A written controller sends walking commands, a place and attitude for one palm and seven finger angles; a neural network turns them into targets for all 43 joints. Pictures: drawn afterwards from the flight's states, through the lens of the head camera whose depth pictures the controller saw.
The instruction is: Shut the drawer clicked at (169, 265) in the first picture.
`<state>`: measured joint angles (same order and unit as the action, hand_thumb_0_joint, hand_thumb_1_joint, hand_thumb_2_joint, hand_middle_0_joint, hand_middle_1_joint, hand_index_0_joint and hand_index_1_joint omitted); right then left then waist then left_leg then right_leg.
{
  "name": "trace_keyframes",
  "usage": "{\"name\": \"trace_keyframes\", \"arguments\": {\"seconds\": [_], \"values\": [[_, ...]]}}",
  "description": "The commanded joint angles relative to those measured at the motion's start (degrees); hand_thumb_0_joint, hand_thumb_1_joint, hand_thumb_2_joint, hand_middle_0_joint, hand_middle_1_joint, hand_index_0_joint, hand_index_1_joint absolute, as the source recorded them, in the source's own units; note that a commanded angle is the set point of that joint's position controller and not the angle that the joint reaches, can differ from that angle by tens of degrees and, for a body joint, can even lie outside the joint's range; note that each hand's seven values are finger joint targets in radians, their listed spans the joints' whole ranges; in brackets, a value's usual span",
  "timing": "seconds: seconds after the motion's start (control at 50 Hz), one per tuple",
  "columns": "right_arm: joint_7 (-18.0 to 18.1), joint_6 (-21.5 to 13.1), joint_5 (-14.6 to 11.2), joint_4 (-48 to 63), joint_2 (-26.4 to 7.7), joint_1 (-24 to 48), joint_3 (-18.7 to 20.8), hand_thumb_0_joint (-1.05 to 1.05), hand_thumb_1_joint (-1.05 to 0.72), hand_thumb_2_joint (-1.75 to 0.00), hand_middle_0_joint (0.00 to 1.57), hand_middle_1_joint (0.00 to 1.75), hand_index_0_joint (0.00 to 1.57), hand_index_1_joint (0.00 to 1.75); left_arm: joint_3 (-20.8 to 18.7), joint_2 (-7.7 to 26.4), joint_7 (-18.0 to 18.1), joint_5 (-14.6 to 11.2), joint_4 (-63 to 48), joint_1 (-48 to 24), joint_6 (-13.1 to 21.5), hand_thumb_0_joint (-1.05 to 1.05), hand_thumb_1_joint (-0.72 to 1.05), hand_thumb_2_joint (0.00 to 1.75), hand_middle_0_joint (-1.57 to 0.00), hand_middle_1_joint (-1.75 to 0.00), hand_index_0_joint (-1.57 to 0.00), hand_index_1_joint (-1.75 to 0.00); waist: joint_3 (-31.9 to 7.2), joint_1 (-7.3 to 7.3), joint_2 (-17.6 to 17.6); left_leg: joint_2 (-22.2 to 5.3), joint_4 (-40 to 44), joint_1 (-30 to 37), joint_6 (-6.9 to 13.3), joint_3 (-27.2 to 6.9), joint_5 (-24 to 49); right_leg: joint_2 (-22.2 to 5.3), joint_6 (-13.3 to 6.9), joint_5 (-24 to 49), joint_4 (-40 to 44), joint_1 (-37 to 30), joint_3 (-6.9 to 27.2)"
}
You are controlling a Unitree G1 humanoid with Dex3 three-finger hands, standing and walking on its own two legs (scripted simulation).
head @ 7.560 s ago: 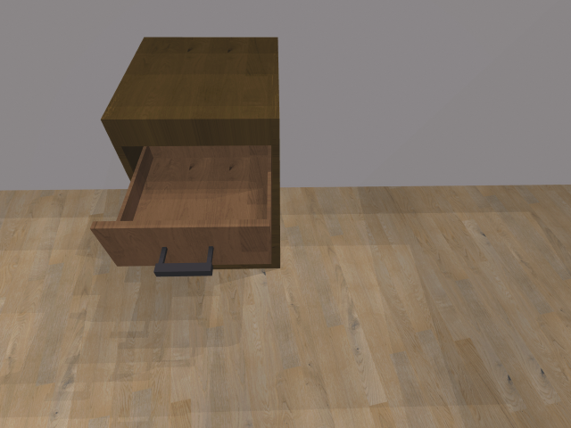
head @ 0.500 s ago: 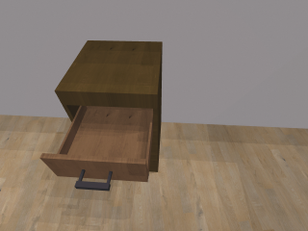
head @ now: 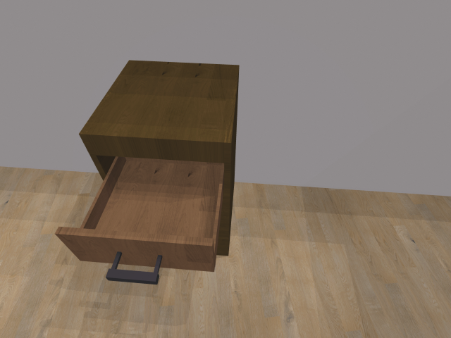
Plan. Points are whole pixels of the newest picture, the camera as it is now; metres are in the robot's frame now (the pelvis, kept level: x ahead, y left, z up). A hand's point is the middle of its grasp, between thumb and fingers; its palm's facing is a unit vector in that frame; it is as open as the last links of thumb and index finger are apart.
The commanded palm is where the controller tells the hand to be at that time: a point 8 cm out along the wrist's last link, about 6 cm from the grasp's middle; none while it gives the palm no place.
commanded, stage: look again from close up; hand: left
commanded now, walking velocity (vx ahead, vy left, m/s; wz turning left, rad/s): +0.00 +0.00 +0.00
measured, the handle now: (135, 267) +0.32 +0.25 -0.21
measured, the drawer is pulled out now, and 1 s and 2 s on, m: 0.27 0.27 0.27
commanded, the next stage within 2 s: raise the hand and make a fist in 0.48 s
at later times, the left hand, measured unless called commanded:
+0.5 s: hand out of the picture -0.02 +0.16 -0.17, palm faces +0.02 -0.99 -0.17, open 7.3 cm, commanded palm none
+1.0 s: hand (157, 336) +0.14 +0.13 -0.06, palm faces -0.09 -0.99 +0.07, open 5.9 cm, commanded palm +0.10 +0.23 -0.08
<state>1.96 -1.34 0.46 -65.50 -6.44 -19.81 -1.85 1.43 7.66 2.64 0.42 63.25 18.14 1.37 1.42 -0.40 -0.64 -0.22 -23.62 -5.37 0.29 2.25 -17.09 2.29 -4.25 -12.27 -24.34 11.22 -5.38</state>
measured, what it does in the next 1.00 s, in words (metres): lowers itself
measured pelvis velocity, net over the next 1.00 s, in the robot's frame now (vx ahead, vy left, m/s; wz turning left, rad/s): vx -0.04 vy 0.01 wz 0.01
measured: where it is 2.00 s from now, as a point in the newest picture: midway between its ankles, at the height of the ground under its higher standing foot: outside the picture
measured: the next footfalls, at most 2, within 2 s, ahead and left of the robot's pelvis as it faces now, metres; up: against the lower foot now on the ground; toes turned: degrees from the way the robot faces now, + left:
none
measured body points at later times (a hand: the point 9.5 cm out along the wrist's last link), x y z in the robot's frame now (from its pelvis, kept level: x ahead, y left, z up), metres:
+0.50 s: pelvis +0.00 +0.01 +0.00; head +0.01 +0.00 +0.45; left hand -0.02 +0.21 -0.16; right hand -0.05 -0.19 -0.16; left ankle -0.05 +0.11 -0.74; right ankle +0.01 -0.07 -0.74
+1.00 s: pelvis -0.04 +0.01 -0.08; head +0.00 +0.03 +0.37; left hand +0.14 +0.18 -0.06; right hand +0.21 -0.25 -0.08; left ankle -0.05 +0.11 -0.74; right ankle +0.01 -0.07 -0.74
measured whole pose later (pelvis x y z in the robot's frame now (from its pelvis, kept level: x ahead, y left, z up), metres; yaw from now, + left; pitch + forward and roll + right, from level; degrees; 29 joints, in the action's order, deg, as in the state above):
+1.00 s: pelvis -0.04 +0.01 -0.08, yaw +1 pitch +12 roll +1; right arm -1.5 -15.1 -0.3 -26.7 -16.8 -5.7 5.3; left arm 1.4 4.9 -13.8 -7.7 8.9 26.0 34.2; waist -8.0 -0.6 4.0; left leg 1.1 -61.2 -41.6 1.9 3.5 -31.1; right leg -1.2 -4.0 -25.1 -61.0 47.6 -4.8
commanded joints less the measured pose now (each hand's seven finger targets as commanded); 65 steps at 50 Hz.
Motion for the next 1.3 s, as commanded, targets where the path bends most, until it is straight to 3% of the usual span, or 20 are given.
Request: {"name": "trace_keyframes", "arguments": {"seconds": [0.0, 0.54, 0.56, 0.58, 0.6, 0.62, 0.64, 0.66, 0.74, 0.78, 0.8, 0.82, 0.86, 0.9, 0.94, 1.04, 1.1, 1.12, 1.2, 1.28], "values": [[0.1, -0.5, -0.1, -0.2, -4.4, -6.8, 0.6, 0.0, -0.9, -0.9, 0.2, 0.3, 0.2, 0.3, -0.9, 4.2, 0.0, 0.0, -1.5, 4.5, 0.9, 0.0, 0.9, 0.9, -0.2, -0.3, -0.2, -0.3, 3.9, 0.02, 1.2, -5.2, 4.5, -6.1, 1.7, -4.4, 7.3, -9.0, -0.2, 7.3, 5.3, -2.3, 9.7], [0.3, -0.8, -0.2, -0.7, -3.9, -7.1, 0.5, 0.0, -0.9, -0.9, 0.2, 0.3, 0.2, 0.3, -0.8, 3.4, 0.1, 0.1, -1.0, 5.9, 0.7, 0.0, 0.9, 0.9, -0.2, -0.3, -0.2, -0.3, 5.0, 0.42, 0.8, -5.1, 5.3, -6.5, 2.0, -5.0, 8.1, -8.7, -0.3, 6.2, 5.0, -1.7, 9.3], [-0.1, -1.3, -0.4, 3.6, -6.4, 2.0, 1.4, 0.0, -0.9, -0.9, 0.2, 0.3, 0.2, 0.3, -1.8, 6.9, 2.1, 0.7, 1.4, 8.6, 2.0, 0.0, 0.9, 0.9, -0.2, -0.3, -0.2, -0.3, 6.4, 3.09, 2.1, -4.6, -6.9, -12.9, -0.4, -0.1, 5.8, -12.2, 4.7, 39.0, 2.2, -2.4, 11.4], [2.5, -10.4, -1.9, 25.2, -19.7, 2.3, 3.2, 0.0, -0.9, -0.9, 0.2, 0.3, 0.2, 0.3, -3.1, 16.1, 0.2, -12.3, -82.5, -32.4, 14.1, 0.0, 0.9, 0.9, -0.22, -0.32, -0.22, -0.32, -23.3, -5.02, -9.6, 0.7, 1.3, 1.3, 1.7, -2.8, 11.7, -7.7, 3.2, 19.2, -1.6, -8.7, 10.9], [3.8, -14.8, -2.0, 22.5, -13.2, 9.8, 1.2, 0.0, -0.9, -0.9, 0.2, 0.3, 0.2, 0.3, -3.8, 12.5, 3.1, -7.7, -68.5, -13.8, 10.1, 0.0, 0.9, 0.9, -0.24, -0.34, -0.24, -0.34, -20.5, -0.27, -16.3, 0.0, 1.4, 0.2, 2.1, -1.0, 17.0, -3.9, 0.7, 9.9, -1.8, -7.4, 8.5], [3.7, -16.6, -2.2, 19.6, -14.6, 8.4, 2.9, 0.0, -0.9, -0.9, 0.2, 0.3, 0.2, 0.3, -2.0, 8.5, 5.6, -8.8, -65.1, -11.2, 7.6, 0.0, 0.9, 0.9, -0.26, -0.37, -0.26, -0.37, -16.5, -2.24, -14.3, -0.4, 1.1, -3.0, 0.7, -1.3, 13.9, -3.2, 1.2, 4.8, -1.8, -2.6, 6.2], [3.1, -16.6, -3.0, 18.8, -11.5, 7.0, 2.5, 0.0, -0.9, -0.9, 0.2, 0.3, 0.2, 0.3, 3.1, -2.4, 5.2, -8.3, -49.8, 3.9, 2.0, 0.0, 0.9, 0.9, -0.28, -0.39, -0.28, -0.39, -6.4, -1.61, -4.9, -0.9, 1.5, -9.4, 0.8, -3.2, 8.8, -3.3, 1.9, 1.3, -1.9, 1.9, 3.5], [2.8, -17.6, -3.4, 23.1, -13.8, 7.0, 2.4, 0.0, -0.9, -0.9, 0.2, 0.3, 0.2, 0.3, 6.2, -4.5, 3.6, -10.7, -59.1, -2.4, 3.7, 0.0, 0.9, 0.9, -0.3, -0.41, -0.3, -0.41, -1.8, -2.07, 0.4, -1.0, 0.6, -12.2, 1.6, -5.2, 4.8, -3.6, 2.7, -1.6, -1.9, 4.8, 3.0], [2.2, -21.1, -1.3, 29.6, -15.7, 7.7, 4.4, 0.0, -0.9, -0.9, 0.2, 0.3, 0.2, 0.3, 5.0, -3.5, -0.9, -9.7, -53.9, -0.6, 14.4, 0.0, 0.9, 0.9, -0.38, -0.5, -0.38, -0.5, 0.1, -3.92, 19.0, 1.5, -12.5, -23.0, 2.1, -4.8, -4.6, -4.0, 4.0, -19.0, -5.6, 20.9, 3.6], [0.6, -21.8, -0.7, 34.2, -15.0, 9.6, 5.8, 0.0, -0.9, -0.9, 0.2, 0.3, 0.2, 0.3, 1.7, -4.2, -5.6, -11.5, -51.0, 12.6, 21.5, 0.0, 0.9, 0.9, -0.42, -0.54, -0.42, -0.54, -4.2, 0.82, 23.1, 1.7, -17.9, -31.0, 1.0, -4.2, -5.6, -4.3, 3.5, -21.5, -10.7, 21.3, 4.7], [-0.4, -21.7, -0.7, 36.3, -14.9, 10.9, 6.3, 0.0, -0.9, -0.9, 0.2, 0.3, 0.2, 0.3, 0.0, -3.6, -8.5, -12.9, -52.9, 17.8, 25.4, 0.0, 0.9, 0.9, -0.44, -0.56, -0.44, -0.56, -6.7, 2.41, 22.1, 2.1, -19.7, -33.4, 0.7, -3.4, -5.3, -4.1, 3.2, -19.5, -13.3, 19.9, 4.7], [-1.9, -21.4, -0.9, 37.5, -14.7, 11.4, 6.8, 0.0, -0.9, -0.9, 0.2, 0.3, 0.2, 0.3, -3.2, -1.2, -11.4, -13.3, -52.7, 22.2, 29.0, 0.0, 0.9, 0.9, -0.46, -0.58, -0.46, -0.58, -9.9, 4.47, 13.2, 3.0, -21.4, -33.8, -0.1, -2.3, -2.2, -4.1, 2.1, -12.6, -17.0, 17.6, 5.1], [-4.0, -20.0, -0.4, 40.7, -14.8, 14.5, 7.2, 0.0, -0.9, -0.9, 0.2, 0.3, 0.2, 0.3, -6.8, 2.8, -16.9, -13.2, -56.7, 22.0, 36.0, 0.0, 0.9, 0.9, -0.5, -0.62, -0.5, -0.62, -12.9, 4.52, 3.2, 3.9, -26.5, -36.9, -1.2, -1.1, 1.0, -4.5, 1.0, -1.5, -24.4, 18.5, 4.7], [-4.3, -17.2, -0.5, 43.5, -14.4, 16.6, 7.6, 0.0, -0.9, -0.9, 0.2, 0.3, 0.2, 0.3, -9.7, 6.7, -17.6, -10.0, -56.2, 20.9, 37.8, 0.0, 0.9, 0.9, -0.54, -0.67, -0.54, -0.67, -13.1, 5.05, 2.3, 4.1, -30.0, -43.1, -0.4, -0.1, -0.4, -4.2, 0.8, -1.1, -28.6, 21.6, 6.0], [-4.2, -13.8, -1.1, 47.2, -14.1, 18.3, 7.3, 0.0, -0.9, -0.9, 0.2, 0.3, 0.2, 0.3, -6.1, 4.3, -16.0, -8.2, -59.9, 17.9, 35.1, 0.0, 0.9, 0.9, -0.58, -0.71, -0.58, -0.71, -10.5, 4.38, 0.4, 4.6, -31.4, -45.6, 0.0, 0.3, -4.5, -4.1, 0.4, -6.6, -29.4, 25.7, 7.2], [-2.3, -12.9, -0.5, 48.8, -12.5, 13.5, 7.1, 0.0, -0.9, -0.9, 0.2, 0.3, 0.2, 0.3, -8.1, 6.6, -10.9, -9.9, -79.9, 4.7, 38.6, 0.0, 0.9, 0.9, -0.68, -0.82, -0.68, -0.82, -25.1, 1.89, -4.0, 2.1, -38.3, -46.9, 1.2, -3.3, -3.5, -3.0, 0.7, -7.8, -35.7, 31.5, 8.7], [-1.6, -14.1, -0.1, 47.0, -12.4, 11.6, 5.8, 0.0, -0.9, -0.9, 0.2, 0.3, 0.2, 0.3, -3.6, 5.1, -12.8, -11.0, -87.4, 2.1, 42.5, 0.0, 0.9, 0.9, -0.74, -0.88, -0.74, -0.88, -28.3, -1.08, -7.0, 0.9, -42.1, -44.9, 1.5, -4.9, 0.9, -2.5, 1.2, -4.5, -38.0, 35.8, 7.8], [-1.4, -14.8, 0.1, 46.3, -12.7, 11.5, 5.2, 0.0, -0.9, -0.9, 0.2, 0.3, 0.2, 0.3, -1.3, 4.4, -14.4, -11.4, -88.3, -0.9, 42.7, 0.0, 0.9, 0.9, -0.76, -0.91, -0.76, -0.91, -28.2, -2.83, -6.4, 0.7, -43.6, -44.9, 1.9, -5.4, 1.8, -2.4, 1.3, -4.2, -38.4, 37.5, 7.8], [-0.7, -15.9, -1.5, 44.8, -14.3, 11.2, 4.9, 0.0, -0.9, -0.9, 0.2, 0.3, 0.2, 0.3, 0.3, 4.6, -21.5, -12.3, -76.5, 6.3, 36.1, 0.0, 0.9, 0.9, -0.84, -0.99, -0.84, -0.99, -23.2, -4.34, 2.2, 0.2, -44.6, -52.9, 2.3, -6.7, -6.1, -2.4, 2.4, -12.0, -36.4, 38.2, 6.8], [0.3, -13.9, -3.9, 47.5, -14.5, 14.7, 5.0, 0.0, -0.9, -0.9, 0.2, 0.3, 0.2, 0.3, -6.6, 9.1, -24.0, -13.7, -72.1, 12.6, 22.4, 0.0, 0.9, 0.9, -0.92, -1.08, -0.92, -1.08, -27.4, 0.62, 6.4, 1.4, -41.1, -56.0, 2.0, -6.1, -7.9, -3.5, 2.7, -16.1, -34.9, 31.0, 7.3]]}}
